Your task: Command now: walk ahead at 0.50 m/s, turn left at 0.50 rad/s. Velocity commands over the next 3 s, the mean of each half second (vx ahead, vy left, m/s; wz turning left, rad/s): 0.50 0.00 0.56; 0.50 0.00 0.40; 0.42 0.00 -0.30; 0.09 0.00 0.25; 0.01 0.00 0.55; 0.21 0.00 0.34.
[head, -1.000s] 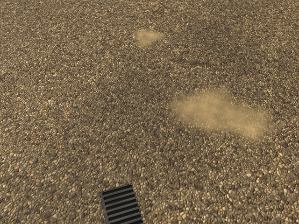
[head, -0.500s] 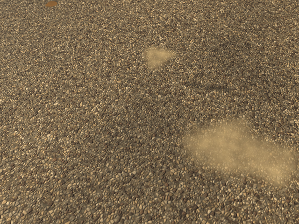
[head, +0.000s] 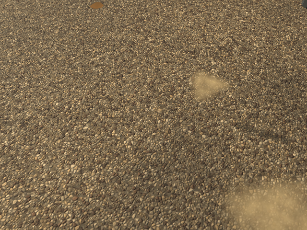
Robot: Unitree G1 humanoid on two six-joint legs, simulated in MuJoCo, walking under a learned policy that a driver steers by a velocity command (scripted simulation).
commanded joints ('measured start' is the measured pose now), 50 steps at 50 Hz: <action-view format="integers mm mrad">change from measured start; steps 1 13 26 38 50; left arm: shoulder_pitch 64 -364 38 197 157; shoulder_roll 61 91 119 159 125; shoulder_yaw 14 -7 14 24 9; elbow -50 -250 -150 -68 -90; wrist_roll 12 -9 -11 -19 -41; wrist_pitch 31 26 -11 -25 16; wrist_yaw -7 -25 8 -3 -10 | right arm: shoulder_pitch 43 247 96 -278 20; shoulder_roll -121 -150 -103 -47 -151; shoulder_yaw -19 -21 -9 34 -3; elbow -51 -77 -190 -332 -197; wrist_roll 8 -11 -31 -32 -19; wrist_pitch -29 -9 36 35 -6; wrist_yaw -8 -25 24 68 -1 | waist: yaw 38 -99 -12 47 -33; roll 33 100 -88 -70 49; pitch -28 -5 -61 13 -118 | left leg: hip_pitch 21 290 -332 -380 267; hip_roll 262 263 178 181 434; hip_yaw -283 -380 -107 14 -325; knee -196 -98 789 321 -117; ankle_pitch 318 485 -146 138 238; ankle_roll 127 72 -84 -88 97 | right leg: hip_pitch -78 -216 350 417 -141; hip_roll -22 59 -184 -161 -19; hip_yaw -10 -17 187 -129 11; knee -76 -512 -951 -1010 37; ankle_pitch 58 245 231 454 -77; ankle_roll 42 46 -120 -116 -39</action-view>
